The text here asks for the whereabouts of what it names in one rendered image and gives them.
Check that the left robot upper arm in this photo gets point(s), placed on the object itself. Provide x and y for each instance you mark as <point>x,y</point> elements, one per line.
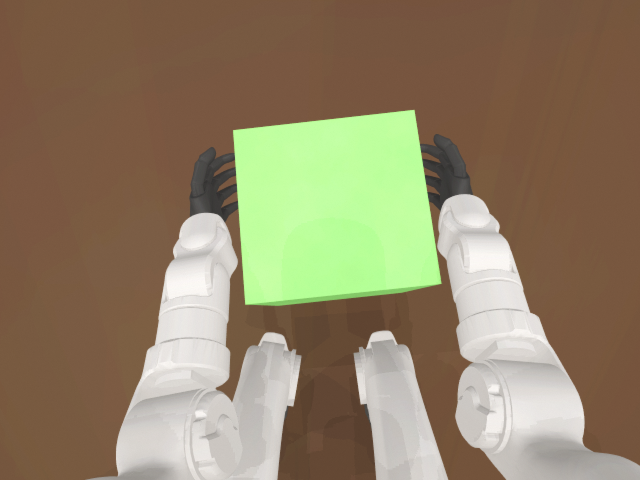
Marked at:
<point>191,435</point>

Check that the right robot upper arm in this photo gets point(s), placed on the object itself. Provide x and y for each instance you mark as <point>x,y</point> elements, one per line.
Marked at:
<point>527,418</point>

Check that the right robot hand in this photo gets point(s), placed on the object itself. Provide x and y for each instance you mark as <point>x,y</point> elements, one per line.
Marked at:
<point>452,171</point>

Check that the robot left forearm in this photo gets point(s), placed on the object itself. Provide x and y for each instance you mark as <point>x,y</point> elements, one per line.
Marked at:
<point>190,349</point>

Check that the carton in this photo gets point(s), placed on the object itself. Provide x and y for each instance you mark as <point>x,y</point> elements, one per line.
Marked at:
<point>333,209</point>

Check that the left robot hand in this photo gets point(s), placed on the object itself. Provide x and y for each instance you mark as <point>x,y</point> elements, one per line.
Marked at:
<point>204,197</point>

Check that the robot right foot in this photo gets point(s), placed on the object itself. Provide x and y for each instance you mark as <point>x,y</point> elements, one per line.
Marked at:
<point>367,413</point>

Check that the robot right thigh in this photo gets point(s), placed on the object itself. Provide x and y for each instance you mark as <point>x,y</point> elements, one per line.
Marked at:
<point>404,444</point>

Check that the robot right forearm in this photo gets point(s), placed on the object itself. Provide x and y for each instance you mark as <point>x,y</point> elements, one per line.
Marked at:
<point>495,320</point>

